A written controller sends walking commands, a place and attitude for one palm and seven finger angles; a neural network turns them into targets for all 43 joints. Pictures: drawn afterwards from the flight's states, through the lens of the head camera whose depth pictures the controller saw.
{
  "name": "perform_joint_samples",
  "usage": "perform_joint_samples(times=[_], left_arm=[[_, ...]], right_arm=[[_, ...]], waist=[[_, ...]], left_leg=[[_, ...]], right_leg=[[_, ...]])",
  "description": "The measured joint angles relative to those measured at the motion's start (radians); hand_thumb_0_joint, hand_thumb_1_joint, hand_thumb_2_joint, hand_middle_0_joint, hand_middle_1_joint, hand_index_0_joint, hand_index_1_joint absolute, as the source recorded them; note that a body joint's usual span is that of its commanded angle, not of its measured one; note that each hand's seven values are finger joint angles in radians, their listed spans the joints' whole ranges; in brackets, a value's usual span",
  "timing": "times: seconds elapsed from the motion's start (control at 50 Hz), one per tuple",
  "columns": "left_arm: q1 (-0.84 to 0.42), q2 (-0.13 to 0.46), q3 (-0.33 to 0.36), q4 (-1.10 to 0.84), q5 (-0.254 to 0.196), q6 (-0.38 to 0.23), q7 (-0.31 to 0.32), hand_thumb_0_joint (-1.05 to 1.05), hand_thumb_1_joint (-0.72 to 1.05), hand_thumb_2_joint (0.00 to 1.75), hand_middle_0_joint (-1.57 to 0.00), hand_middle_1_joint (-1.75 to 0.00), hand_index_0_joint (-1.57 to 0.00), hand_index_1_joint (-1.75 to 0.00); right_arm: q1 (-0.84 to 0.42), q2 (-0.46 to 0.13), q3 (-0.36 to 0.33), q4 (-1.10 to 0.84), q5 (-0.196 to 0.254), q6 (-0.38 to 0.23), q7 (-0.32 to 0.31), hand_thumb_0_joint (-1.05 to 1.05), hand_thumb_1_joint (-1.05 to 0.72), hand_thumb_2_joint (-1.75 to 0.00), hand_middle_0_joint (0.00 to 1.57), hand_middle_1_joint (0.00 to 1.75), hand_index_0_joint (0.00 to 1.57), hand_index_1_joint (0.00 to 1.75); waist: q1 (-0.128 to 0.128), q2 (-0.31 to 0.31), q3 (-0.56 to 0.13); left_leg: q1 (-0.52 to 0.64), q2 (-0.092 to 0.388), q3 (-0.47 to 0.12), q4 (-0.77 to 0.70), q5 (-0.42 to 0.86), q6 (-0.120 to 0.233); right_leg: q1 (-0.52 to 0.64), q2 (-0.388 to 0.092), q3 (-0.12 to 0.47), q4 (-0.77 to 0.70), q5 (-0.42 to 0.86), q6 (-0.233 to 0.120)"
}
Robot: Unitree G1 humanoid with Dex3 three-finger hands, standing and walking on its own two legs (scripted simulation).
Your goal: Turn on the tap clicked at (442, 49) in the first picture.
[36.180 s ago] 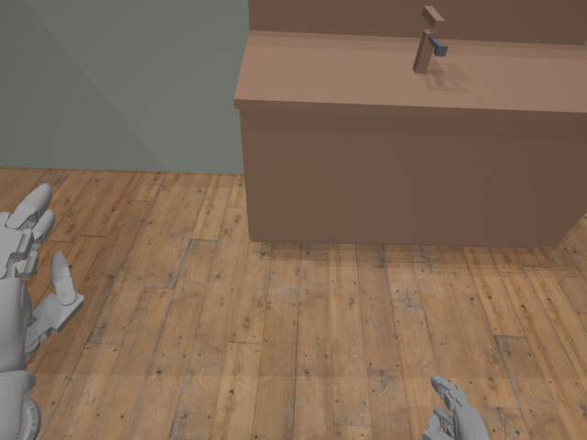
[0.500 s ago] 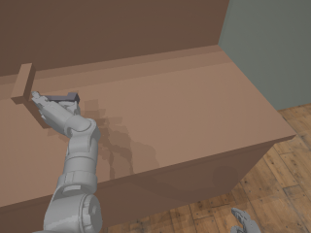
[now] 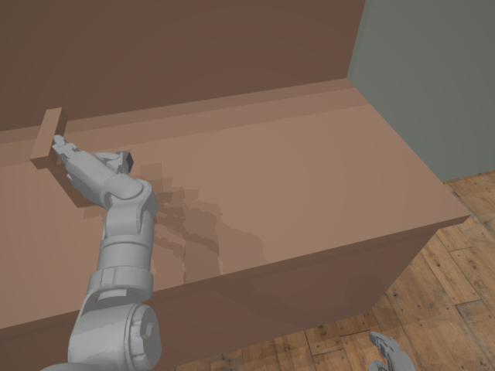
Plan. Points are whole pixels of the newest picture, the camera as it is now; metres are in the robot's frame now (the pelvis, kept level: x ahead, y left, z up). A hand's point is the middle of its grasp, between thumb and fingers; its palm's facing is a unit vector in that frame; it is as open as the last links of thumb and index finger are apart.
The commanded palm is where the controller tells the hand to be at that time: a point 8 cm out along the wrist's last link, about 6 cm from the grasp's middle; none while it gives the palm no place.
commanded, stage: lift the hand up off the lever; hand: left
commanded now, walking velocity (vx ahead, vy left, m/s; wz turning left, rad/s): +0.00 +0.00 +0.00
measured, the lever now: (123, 162) +0.44 +0.26 +0.09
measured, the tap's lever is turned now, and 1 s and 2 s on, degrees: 74 74 74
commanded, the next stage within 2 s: draw the hand back beside the body in 0.76 s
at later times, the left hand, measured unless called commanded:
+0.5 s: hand (115, 132) +0.42 +0.23 +0.18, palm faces +0.80 -0.60 -0.04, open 7.8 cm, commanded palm +0.35 +0.25 +0.17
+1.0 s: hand (128, 136) +0.40 +0.20 +0.19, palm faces +0.55 -0.83 -0.09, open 7.8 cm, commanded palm +0.33 +0.25 +0.18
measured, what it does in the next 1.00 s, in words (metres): stands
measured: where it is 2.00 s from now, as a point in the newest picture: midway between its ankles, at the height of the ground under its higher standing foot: outside the picture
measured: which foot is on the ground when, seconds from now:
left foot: down 0.00-1.00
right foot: down 0.00-1.00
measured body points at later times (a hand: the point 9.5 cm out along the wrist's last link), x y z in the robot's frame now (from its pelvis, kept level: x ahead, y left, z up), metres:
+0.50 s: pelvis +0.01 +0.00 +0.01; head +0.01 -0.02 +0.46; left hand +0.37 +0.26 +0.19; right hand +0.18 -0.23 -0.11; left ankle -0.03 +0.14 -0.73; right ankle +0.03 -0.08 -0.73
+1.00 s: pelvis +0.01 +0.02 +0.01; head +0.00 +0.00 +0.46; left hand +0.36 +0.25 +0.20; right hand +0.20 -0.20 -0.09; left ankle -0.03 +0.14 -0.73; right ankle +0.03 -0.08 -0.73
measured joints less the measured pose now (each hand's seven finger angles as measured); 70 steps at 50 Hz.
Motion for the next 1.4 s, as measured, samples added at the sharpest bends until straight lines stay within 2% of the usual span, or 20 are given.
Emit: perform_joint_samples(times=[0.2,0.24,0.34,0.5,0.58,0.72,0.88,0.9,0.94,0.98,1.04,1.08,1.1,1.14,1.2,1.26,1.34,1.4], left_arm=[[-0.015,0.015,-0.013,-0.017,0.007,0.006,-0.012,0.02,0.9,0.9,-0.1,-0.13,-0.15,-0.15],[-0.023,0.012,-0.012,-0.019,-0.009,0.019,-0.015,0.02,0.9,0.9,-0.1,-0.13,-0.15,-0.15],[-0.018,0.023,-0.045,-0.049,-0.005,0.029,-0.037,0.02,0.9,0.9,-0.13,-0.14,-0.15,-0.15],[-0.001,0.027,-0.088,-0.104,-0.047,0.094,-0.063,0.02,0.9,0.9,-0.15,-0.15,-0.15,-0.15],[0.029,0.01,-0.082,-0.14,-0.067,0.124,-0.068,0.02,0.9,0.9,-0.15,-0.15,-0.15,-0.15],[0.071,-0.011,-0.108,-0.229,-0.049,0.133,-0.059,0.02,0.9,0.9,-0.16,-0.16,-0.15,-0.15],[0.021,-0.01,-0.137,-0.188,-0.048,0.157,-0.061,0.02,0.9,0.9,-0.16,-0.16,-0.15,-0.15],[0.023,-0.003,-0.153,-0.193,-0.036,0.16,-0.085,0.02,0.9,0.9,-0.16,-0.16,-0.14,-0.15],[0.057,0.021,-0.189,-0.232,-0.027,0.148,-0.188,0.02,0.9,0.9,-0.16,-0.16,-0.14,-0.15],[0.107,0.047,-0.219,-0.28,-0.037,0.133,-0.295,0.02,0.9,0.9,-0.15,-0.16,-0.14,-0.15],[0.195,0.081,-0.234,-0.348,-0.09,0.115,-0.461,0.02,0.9,0.9,-0.16,-0.16,-0.15,-0.16],[0.265,0.097,-0.218,-0.403,-0.137,0.126,-0.528,0.02,0.9,0.9,-0.16,-0.16,-0.15,-0.16],[0.307,0.112,-0.213,-0.424,-0.148,0.11,-0.555,0.02,0.89,0.9,-0.16,-0.17,-0.16,-0.17],[0.408,0.162,-0.205,-0.456,-0.159,0.038,-0.611,0.02,0.89,0.9,-0.17,-0.17,-0.16,-0.17],[0.547,0.228,-0.191,-0.508,-0.154,-0.05,-0.66,0.02,0.89,0.9,-0.17,-0.18,-0.16,-0.18],[0.613,0.259,-0.201,-0.558,-0.136,-0.116,-0.672,0.02,0.89,0.9,-0.17,-0.19,-0.17,-0.19],[0.581,0.262,-0.246,-0.583,-0.122,-0.198,-0.665,0.02,0.89,0.9,-0.17,-0.2,-0.17,-0.2],[0.545,0.258,-0.269,-0.575,-0.118,-0.248,-0.669,0.02,0.89,0.9,-0.17,-0.21,-0.17,-0.21]], right_arm=[[-0.006,-0.004,-0.002,0.0,0.006,0.001,-0.001,0.01,-0.9,-0.9,0.2,0.3,0.21,0.3],[-0.006,-0.005,-0.003,0.0,0.008,0.003,-0.001,0.01,-0.9,-0.9,0.2,0.3,0.21,0.3],[-0.007,-0.011,-0.004,-0.006,0.015,0.01,-0.001,0.01,-0.9,-0.9,0.2,0.3,0.2,0.3],[-0.01,-0.019,-0.005,-0.016,0.037,0.035,-0.001,0.01,-0.9,-0.9,0.2,0.3,0.2,0.3],[-0.026,-0.016,-0.001,-0.022,0.042,0.043,-0.003,0.01,-0.9,-0.9,0.2,0.3,0.2,0.3],[-0.055,-0.008,-0.002,-0.032,0.033,0.043,0.005,0.01,-0.9,-0.9,0.2,0.3,0.2,0.3],[-0.082,0.009,0.014,-0.014,0.038,0.046,0.0,0.01,-0.9,-0.9,0.2,0.3,0.2,0.3],[-0.082,0.011,0.017,-0.017,0.039,0.05,-0.001,0.01,-0.9,-0.9,0.2,0.3,0.2,0.3],[-0.076,0.016,0.024,-0.036,0.046,0.066,-0.009,0.01,-0.9,-0.9,0.2,0.3,0.21,0.3],[-0.061,0.019,0.029,-0.061,0.056,0.083,-0.022,0.01,-0.9,-0.9,0.2,0.3,0.21,0.3],[-0.031,0.016,0.04,-0.089,0.076,0.108,-0.041,0.01,-0.9,-0.9,0.2,0.3,0.21,0.3],[-0.012,0.014,0.046,-0.107,0.089,0.122,-0.051,0.01,-0.9,-0.9,0.2,0.3,0.21,0.3],[-0.005,0.012,0.048,-0.115,0.088,0.124,-0.046,0.01,-0.9,-0.9,0.2,0.3,0.21,0.3],[0.011,0.009,0.05,-0.135,0.085,0.12,-0.025,0.01,-0.9,-0.9,0.2,0.3,0.2,0.3],[0.042,-0.002,0.044,-0.161,0.084,0.1,-0.007,0.01,-0.9,-0.9,0.2,0.3,0.2,0.3],[0.073,-0.026,0.033,-0.16,0.082,0.064,-0.006,0.01,-0.9,-0.9,0.2,0.3,0.2,0.3],[0.069,-0.047,0.034,-0.128,0.081,0.028,-0.014,0.01,-0.9,-0.9,0.2,0.3,0.2,0.3],[0.035,-0.035,0.046,-0.116,0.08,0.023,-0.017,0.01,-0.9,-0.9,0.2,0.3,0.2,0.3]], waist=[[0.008,0.009,0.001],[0.011,0.01,0.001],[0.015,0.016,0.001],[0.029,0.027,0.001],[0.035,0.025,0.01],[0.053,0.018,0.024],[0.059,0.009,0.025],[0.058,0.007,0.028],[0.054,0.005,0.033],[0.048,0.01,0.034],[0.036,0.018,0.032],[0.028,0.02,0.029],[0.02,0.02,0.03],[0.003,0.014,0.035],[0.003,0.007,0.059],[0.034,0.014,0.094],[0.073,0.025,0.129],[0.071,0.019,0.132]], left_leg=[[0.029,0.004,0.001,-0.034,0.016,-0.001],[0.037,0.004,0.0,-0.041,0.019,-0.001],[0.062,0.004,0.003,-0.066,0.026,0.0],[0.117,0.001,0.004,-0.115,0.041,0.005],[0.136,0.001,0.006,-0.129,0.044,0.007],[0.144,-0.005,0.008,-0.124,0.043,0.009],[0.146,-0.014,-0.002,-0.126,0.051,0.014],[0.147,-0.016,-0.001,-0.127,0.052,0.016],[0.159,-0.018,0.008,-0.134,0.054,0.02],[0.179,-0.019,0.019,-0.144,0.054,0.023],[0.216,-0.016,0.036,-0.161,0.054,0.027],[0.238,-0.011,0.048,-0.173,0.054,0.028],[0.246,-0.01,0.052,-0.175,0.054,0.028],[0.255,-0.009,0.057,-0.175,0.053,0.028],[0.264,-0.005,0.056,-0.169,0.052,0.026],[0.271,-0.005,0.044,-0.163,0.054,0.026],[0.277,-0.017,0.022,-0.17,0.072,0.032],[0.275,-0.023,0.018,-0.184,0.087,0.035]], right_leg=[[0.03,0.005,0.001,-0.037,0.018,-0.001],[0.039,0.005,0.001,-0.045,0.021,-0.001],[0.062,0.005,0.003,-0.067,0.027,0.0],[0.117,0.003,0.005,-0.112,0.038,0.006],[0.137,0.004,0.008,-0.13,0.045,0.009],[0.146,-0.002,0.01,-0.125,0.044,0.014],[0.154,-0.013,0.0,-0.133,0.051,0.02],[0.152,-0.014,0.002,-0.13,0.05,0.021],[0.155,-0.016,0.01,-0.124,0.049,0.021],[0.167,-0.015,0.021,-0.125,0.048,0.023],[0.196,-0.01,0.038,-0.136,0.051,0.025],[0.213,-0.004,0.05,-0.147,0.055,0.026],[0.219,-0.003,0.054,-0.148,0.056,0.026],[0.224,-0.001,0.058,-0.143,0.054,0.026],[0.238,0.002,0.057,-0.145,0.056,0.024],[0.262,0.001,0.045,-0.164,0.068,0.024],[0.281,-0.013,0.025,-0.184,0.084,0.03],[0.279,-0.019,0.021,-0.194,0.094,0.032]])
